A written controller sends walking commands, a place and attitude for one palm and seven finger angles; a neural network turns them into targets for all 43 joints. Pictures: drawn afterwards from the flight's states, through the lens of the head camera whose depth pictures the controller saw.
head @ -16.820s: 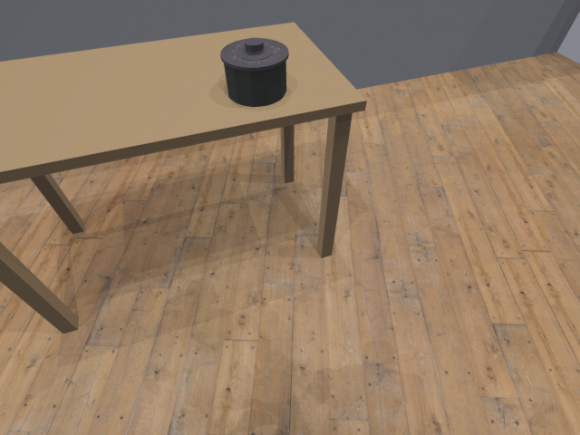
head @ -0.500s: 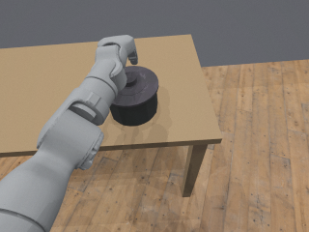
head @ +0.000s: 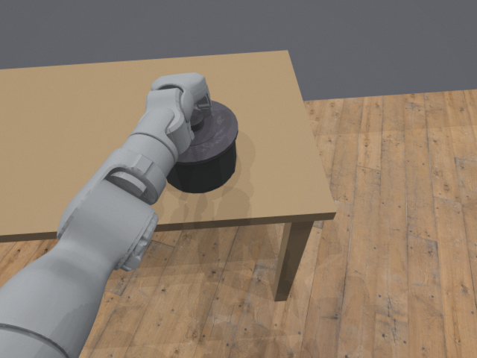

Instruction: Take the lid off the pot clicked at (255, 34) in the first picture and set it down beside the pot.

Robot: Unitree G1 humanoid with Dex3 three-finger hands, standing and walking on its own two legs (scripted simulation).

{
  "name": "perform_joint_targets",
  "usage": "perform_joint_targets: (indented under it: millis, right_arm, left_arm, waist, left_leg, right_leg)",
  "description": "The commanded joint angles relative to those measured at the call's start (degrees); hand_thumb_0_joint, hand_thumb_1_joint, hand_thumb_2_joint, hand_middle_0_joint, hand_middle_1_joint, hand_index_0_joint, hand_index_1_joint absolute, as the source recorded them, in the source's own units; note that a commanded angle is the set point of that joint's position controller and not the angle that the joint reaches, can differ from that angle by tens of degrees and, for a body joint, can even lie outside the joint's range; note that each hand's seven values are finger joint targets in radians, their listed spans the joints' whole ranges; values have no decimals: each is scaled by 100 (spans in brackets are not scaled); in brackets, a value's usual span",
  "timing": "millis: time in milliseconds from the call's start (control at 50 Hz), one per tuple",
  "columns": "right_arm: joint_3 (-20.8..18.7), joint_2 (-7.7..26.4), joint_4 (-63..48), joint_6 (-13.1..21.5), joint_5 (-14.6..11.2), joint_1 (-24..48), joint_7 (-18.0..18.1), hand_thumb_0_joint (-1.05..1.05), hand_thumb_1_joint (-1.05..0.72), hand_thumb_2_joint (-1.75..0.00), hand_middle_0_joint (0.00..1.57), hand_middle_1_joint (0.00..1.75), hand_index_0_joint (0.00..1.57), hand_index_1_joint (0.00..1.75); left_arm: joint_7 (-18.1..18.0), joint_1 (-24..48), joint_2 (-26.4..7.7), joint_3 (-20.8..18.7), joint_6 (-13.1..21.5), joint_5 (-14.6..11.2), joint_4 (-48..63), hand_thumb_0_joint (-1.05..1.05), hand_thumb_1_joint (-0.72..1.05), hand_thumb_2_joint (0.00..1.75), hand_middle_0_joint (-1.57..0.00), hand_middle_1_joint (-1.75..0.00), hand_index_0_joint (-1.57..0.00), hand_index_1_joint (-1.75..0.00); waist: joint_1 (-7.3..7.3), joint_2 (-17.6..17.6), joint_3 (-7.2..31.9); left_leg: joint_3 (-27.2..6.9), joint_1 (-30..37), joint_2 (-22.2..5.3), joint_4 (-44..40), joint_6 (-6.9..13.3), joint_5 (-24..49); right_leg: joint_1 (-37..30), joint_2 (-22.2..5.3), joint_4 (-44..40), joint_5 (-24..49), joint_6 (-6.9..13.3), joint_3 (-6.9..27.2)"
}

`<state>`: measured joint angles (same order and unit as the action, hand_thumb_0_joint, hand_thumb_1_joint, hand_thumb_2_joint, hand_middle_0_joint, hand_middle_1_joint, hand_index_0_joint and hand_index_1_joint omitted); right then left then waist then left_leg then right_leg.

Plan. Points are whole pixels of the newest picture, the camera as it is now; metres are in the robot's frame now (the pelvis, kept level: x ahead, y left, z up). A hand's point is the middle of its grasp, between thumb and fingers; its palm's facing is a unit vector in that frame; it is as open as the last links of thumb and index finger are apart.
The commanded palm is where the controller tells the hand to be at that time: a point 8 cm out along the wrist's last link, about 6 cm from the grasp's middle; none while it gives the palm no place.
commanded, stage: lower the open fingers around the knob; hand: left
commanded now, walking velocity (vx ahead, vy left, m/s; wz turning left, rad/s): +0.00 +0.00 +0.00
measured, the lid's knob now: (191, 120) +0.52 +0.06 +0.11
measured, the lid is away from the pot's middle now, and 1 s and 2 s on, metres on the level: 0.00 0.00 0.01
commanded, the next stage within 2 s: close the fingers and squeeze the knob in 0.20 s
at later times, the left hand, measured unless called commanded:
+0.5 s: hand (184, 124) +0.48 +0.06 +0.13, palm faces -0.35 -0.05 -0.94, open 9.9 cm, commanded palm +0.48 +0.06 +0.19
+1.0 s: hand (184, 121) +0.49 +0.06 +0.13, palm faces -0.36 -0.08 -0.93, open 8.0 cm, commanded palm +0.49 +0.07 +0.19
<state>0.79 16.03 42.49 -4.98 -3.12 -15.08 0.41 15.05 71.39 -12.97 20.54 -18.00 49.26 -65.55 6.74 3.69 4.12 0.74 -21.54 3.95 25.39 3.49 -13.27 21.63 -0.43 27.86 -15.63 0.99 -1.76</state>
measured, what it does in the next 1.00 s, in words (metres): stands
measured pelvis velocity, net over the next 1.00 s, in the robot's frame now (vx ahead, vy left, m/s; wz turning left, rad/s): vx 0.00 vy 0.00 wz -0.01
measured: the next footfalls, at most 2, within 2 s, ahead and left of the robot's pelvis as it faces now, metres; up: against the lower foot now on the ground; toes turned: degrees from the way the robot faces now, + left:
none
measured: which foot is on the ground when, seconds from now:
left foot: down 0.00-1.00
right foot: down 0.00-1.00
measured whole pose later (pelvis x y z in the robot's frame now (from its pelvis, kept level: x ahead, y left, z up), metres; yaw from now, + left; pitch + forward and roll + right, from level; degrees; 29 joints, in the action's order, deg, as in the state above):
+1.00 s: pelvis +0.00 +0.00 +0.00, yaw -1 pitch +9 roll +0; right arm 1.3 15.8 42.2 -6.0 -3.3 -15.4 1.1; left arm 15.4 70.2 -14.9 17.8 -17.9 49.2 -65.5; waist 7.5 3.8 4.2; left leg 1.3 -21.0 3.4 25.3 3.5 -13.4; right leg 21.1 0.1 27.2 -15.2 1.0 -1.1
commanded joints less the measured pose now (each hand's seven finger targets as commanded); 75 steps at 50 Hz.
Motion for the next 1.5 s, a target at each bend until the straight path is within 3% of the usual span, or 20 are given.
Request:
perform_joint_targets:
  millis: [0, 60, 80, 160, 200, 260, 280, 300, 500, 580, 600, 680, 720, 880, 960, 980, 1100, 1180, 1280, 1480]
  right_arm:
    - [-221, 683, -455, 122, -21, -125, 29, 0, -90, -90, 20, 30, 20, 30]
    - [-248, 669, -501, 90, -17, -95, -2, 0, -90, -90, 20, 30, 20, 30]
    - [-229, 686, -502, 84, -3, -66, 0, 0, -90, -90, 20, 30, 20, 30]
    - [-242, 635, -570, 60, 6, -50, -16, 0, -90, -90, 20, 30, 20, 30]
    - [-227, 674, -541, 26, -6, -46, -24, 0, -90, -90, 20, 30, 20, 30]
    - [-247, 616, -603, 32, -22, -5, -18, 0, -90, -90, 20, 30, 20, 30]
    - [-257, 634, -584, 48, -12, -4, -25, 0, -90, -90, 20, 30, 20, 30]
    - [-251, 642, -571, 47, -5, -2, -20, 0, -90, -90, 20, 30, 20, 30]
    - [-218, 628, -593, 5, -33, 83, 22, 0, -90, -90, 20, 30, 20, 30]
    - [-215, 619, -557, -23, -56, 123, -16, 0, -90, -90, 20, 30, 20, 30]
    - [-215, 638, -529, -38, -65, 102, -8, 0, -90, -90, 20, 30, 20, 30]
    - [-165, 672, -543, 8, -39, 108, 81, 0, -90, -90, 20, 30, 20, 30]
    - [-176, 631, -516, 26, -61, 66, 94, 0, -90, -90, 20, 30, 20, 30]
    - [-188, 702, -555, 50, -27, 4, 103, 0, -90, -90, 20, 30, 20, 30]
    - [-222, 673, -624, 78, -20, -59, 91, 0, -90, -90, 20, 30, 20, 30]
    - [-223, 696, -607, 70, -8, -72, 81, 0, -90, -90, 20, 30, 20, 30]
    - [-239, 698, -577, -26, -40, -48, 22, 0, -90, -90, 20, 30, 20, 30]
    - [-231, 700, -629, -27, 2, -30, 24, 0, -90, -90, 20, 30, 20, 30]
    - [-247, 700, -580, -82, -40, 8, -15, 0, -90, -90, 20, 30, 20, 30]
    - [-245, 686, -598, -72, 0, 36, -27, 0, -90, -90, 20, 30, 20, 30]
  left_arm:
    - [-334, 3163, -1058, -308, 5, 133, 927, 0, -34, 158, -87, -8, -87, -8]
    - [-320, 3122, -836, -195, -30, 141, 1036, 0, -34, 158, -87, -8, -87, -8]
    - [-336, 3019, -1136, -409, -51, 178, 907, 0, -34, 158, -87, -8, -87, -8]
    - [-295, 2993, -934, -290, -40, 139, 1057, 0, -34, 158, -87, -8, -87, -8]
    - [-288, 3028, -1252, -460, -75, 201, 1116, 0, -34, 158, -87, -8, -87, -8]
    - [-230, 3118, -781, -126, -15, 111, 1266, 0, -34, 158, -87, -8, -87, -8]
    - [-227, 3109, -942, -240, -1, 126, 1320, 0, -34, 158, -87, -8, -87, -8]
    - [-223, 3076, -1118, -363, -1, 129, 1298, 0, -13, 107, -56, -61, -56, -61]
    - [-244, 3033, -1205, -374, 61, 168, 1306, 0, -4, 106, -56, -79, -56, -79]
    - [-270, 2900, -813, -87, -18, 172, 1022, 0, 1, 105, -57, -84, -57, -84]
    - [-280, 2958, -705, 4, -77, 141, 980, 0, 2, 105, -57, -86, -57, -86]
    - [-336, 3188, -1429, -544, -61, 97, 979, 0, 6, 103, -59, -90, -59, -90]
    - [-310, 3285, -960, -124, -103, 152, 935, 0, 8, 102, -60, -92, -60, -92]
    - [-227, 3016, -1509, -604, -50, 135, 878, 0, 18, 96, -64, -98, -64, -98]
    - [-172, 3019, -1343, -444, 84, 196, 1201, 0, 23, 92, -67, -100, -67, -100]
    - [-183, 2816, -1657, -674, 84, 290, 1097, 0, 25, 91, -67, -100, -67, -100]
    - [-175, 2802, -1179, -291, 10, 238, 1058, 0, 33, 83, -72, -102, -72, -102]
    - [-243, 2718, -1721, -747, 53, 263, 1233, 0, 39, 77, -75, -103, -75, -103]
    - [-236, 2733, -1236, -345, -62, 287, 1016, 0, 36, 85, -74, -102, -71, -100]
    - [-243, 2844, -1449, -575, -22, 250, 1230, 0, 43, 90, -77, -103, -71, -99]
  waist:
    - [124, -779, 2431]
    - [105, -762, 2445]
    - [53, -773, 2470]
    - [48, -709, 2673]
    - [32, -773, 2615]
    - [101, -775, 2548]
    - [86, -853, 2572]
    - [60, -861, 2591]
    - [57, -726, 2454]
    - [82, -682, 2135]
    - [136, -740, 2072]
    - [67, -818, 2350]
    - [169, -833, 2297]
    - [60, -862, 2400]
    - [54, -736, 2544]
    - [-19, -721, 2537]
    - [71, -643, 2165]
    - [-67, -636, 2626]
    - [37, -726, 2222]
    - [-18, -740, 2574]
  left_leg:
    - [-306, 1385, -63, 81, 104, 2008]
    - [-299, 1407, -82, 119, 103, 2234]
    - [-305, 1352, -67, 135, 110, 2174]
    - [-307, 1485, -65, 198, 122, 2617]
    - [-292, 1401, -75, 152, 121, 2464]
    - [-290, 1491, -70, 185, 147, 2597]
    - [-308, 1568, -72, 204, 152, 2522]
    - [-282, 1531, -57, 184, 152, 2421]
    - [-296, 1483, -54, 99, 126, 2001]
    - [-331, 1393, -75, 76, 90, 1895]
    - [-310, 1362, -67, 36, 89, 1673]
    - [-291, 1169, -26, -13, 123, 1476]
    - [-282, 1260, -26, 14, 131, 1541]
    - [-226, 1118, -30, 36, 156, 1712]
    - [-259, 1312, -48, 89, 172, 2139]
    - [-281, 1347, -67, 116, 163, 2227]
    - [-261, 1355, -99, 76, 120, 2139]
    - [-301, 1467, -87, 108, 122, 2315]
    - [-291, 1409, -132, 95, 97, 2275]
    - [-350, 1592, -141, 160, 90, 2626]
  right_leg:
    - [-600, 123, -94, 2473, 78, 44]
    - [-576, 117, -87, 2556, 88, 18]
    - [-675, 122, -67, 2594, 80, 45]
    - [-756, 106, -55, 2862, 76, 44]
    - [-833, 104, -44, 2859, 57, 61]
    - [-718, 98, -79, 2869, 61, 33]
    - [-713, 113, -89, 2841, 44, 45]
    - [-808, 114, -85, 2862, 40, 60]
    - [-746, 92, -121, 2504, 76, 63]
    - [-473, 112, -123, 2247, 102, -12]
    - [-406, 125, -163, 2098, 84, -9]
    - [-832, 79, -143, 2258, 84, 83]
    - [-665, 102, -160, 2242, 73, 55]
    - [-953, 75, -156, 2563, 61, 112]
    - [-960, 74, -162, 2769, 72, 84]
    - [-951, 90, -138, 2783, 75, 84]
    - [-587, 129, -177, 2490, 76, 18]
    - [-915, 107, -117, 2672, 93, 71]
    - [-557, 137, -155, 2454, 84, 0]
    - [-710, 120, -96, 2683, 85, 15]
